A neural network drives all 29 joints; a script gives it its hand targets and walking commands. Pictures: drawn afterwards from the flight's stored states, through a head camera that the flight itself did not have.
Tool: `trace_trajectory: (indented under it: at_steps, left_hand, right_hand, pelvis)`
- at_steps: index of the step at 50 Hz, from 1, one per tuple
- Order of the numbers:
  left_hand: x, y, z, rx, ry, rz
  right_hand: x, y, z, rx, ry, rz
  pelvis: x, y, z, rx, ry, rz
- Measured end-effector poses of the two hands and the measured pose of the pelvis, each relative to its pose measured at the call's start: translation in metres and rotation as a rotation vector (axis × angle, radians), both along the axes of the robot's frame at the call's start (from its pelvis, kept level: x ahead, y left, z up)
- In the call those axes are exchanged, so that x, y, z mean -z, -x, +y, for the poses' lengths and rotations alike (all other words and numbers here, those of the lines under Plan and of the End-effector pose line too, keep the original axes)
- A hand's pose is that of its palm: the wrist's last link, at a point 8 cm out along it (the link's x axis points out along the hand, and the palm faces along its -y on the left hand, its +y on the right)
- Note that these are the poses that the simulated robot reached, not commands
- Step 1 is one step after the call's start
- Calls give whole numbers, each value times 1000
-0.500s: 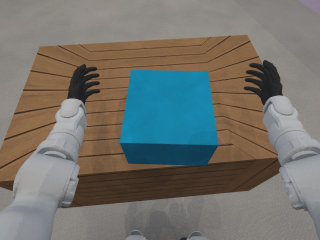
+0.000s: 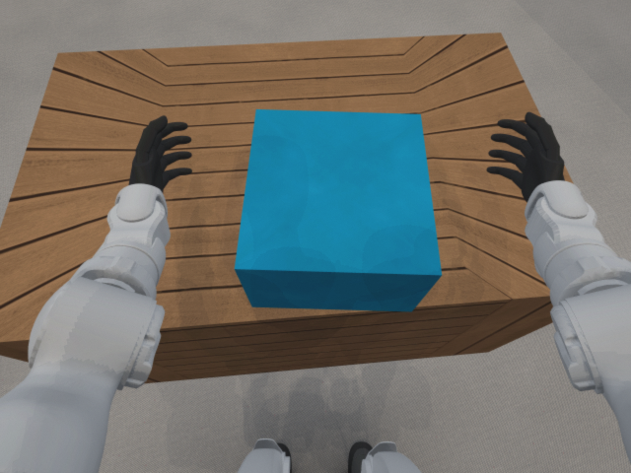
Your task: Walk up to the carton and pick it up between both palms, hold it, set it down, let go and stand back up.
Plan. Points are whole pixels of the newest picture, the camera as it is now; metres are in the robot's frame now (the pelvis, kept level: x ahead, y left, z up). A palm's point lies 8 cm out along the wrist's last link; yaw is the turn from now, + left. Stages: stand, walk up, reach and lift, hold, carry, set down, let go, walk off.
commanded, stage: reach and lift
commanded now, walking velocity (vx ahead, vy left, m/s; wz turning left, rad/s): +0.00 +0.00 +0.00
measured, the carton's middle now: (335, 212) +0.51 +0.01 -0.08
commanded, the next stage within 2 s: none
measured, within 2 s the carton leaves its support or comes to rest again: neither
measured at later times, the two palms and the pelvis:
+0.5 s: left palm (193, 215) +0.48 +0.22 -0.04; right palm (489, 216) +0.49 -0.22 -0.04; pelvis +0.00 +0.00 -0.04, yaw -1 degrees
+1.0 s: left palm (217, 212) +0.48 +0.18 -0.04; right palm (460, 210) +0.49 -0.17 -0.03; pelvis +0.00 +0.00 -0.05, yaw -1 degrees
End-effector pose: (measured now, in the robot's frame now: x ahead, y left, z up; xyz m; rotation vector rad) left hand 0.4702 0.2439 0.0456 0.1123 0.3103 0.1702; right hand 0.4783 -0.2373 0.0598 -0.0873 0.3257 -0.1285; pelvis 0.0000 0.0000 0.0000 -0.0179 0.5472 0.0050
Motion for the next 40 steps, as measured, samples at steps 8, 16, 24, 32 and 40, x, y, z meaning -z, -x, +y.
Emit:
trace_trajectory:
  at_steps: [8, 16, 24, 32, 40]
  left_hand:
    - [37, -1, -5, 4, 9, -21]
    - [64, -8, -5, 4, -9, -22]
    - [89, -7, -25, 52, 7, -27]
    - [89, -10, -36, 50, 30, -38]
    - [80, -13, -45, 69, 32, -52]
  right_hand:
    - [47, 1, 14, -32, -9, -11]
    - [82, -3, 20, -33, -7, -10]
    - [101, -6, 18, -19, -29, -54]
    - [99, -12, 20, -18, -32, -75]
    - [93, -13, 35, -34, -41, -82]
  pelvis:
    - [14, 4, 0, 7, 1, 75]
    - [31, 4, 1, 11, 6, 135]
    - [41, 1, 3, 16, 4, 176]
    - [45, -2, 3, 30, -5, 165]
    - [46, -3, 2, 25, -6, 142]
